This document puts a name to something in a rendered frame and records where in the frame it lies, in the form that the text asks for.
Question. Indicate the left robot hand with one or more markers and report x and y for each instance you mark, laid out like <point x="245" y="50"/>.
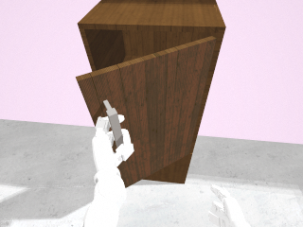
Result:
<point x="103" y="141"/>

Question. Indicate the cupboard door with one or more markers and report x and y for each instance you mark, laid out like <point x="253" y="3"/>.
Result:
<point x="160" y="96"/>

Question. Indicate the left robot forearm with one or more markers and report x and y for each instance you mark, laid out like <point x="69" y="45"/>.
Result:
<point x="109" y="195"/>

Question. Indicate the handle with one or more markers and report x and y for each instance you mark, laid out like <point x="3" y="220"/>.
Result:
<point x="114" y="123"/>

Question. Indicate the right robot hand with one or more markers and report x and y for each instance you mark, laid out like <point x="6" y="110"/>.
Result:
<point x="222" y="214"/>

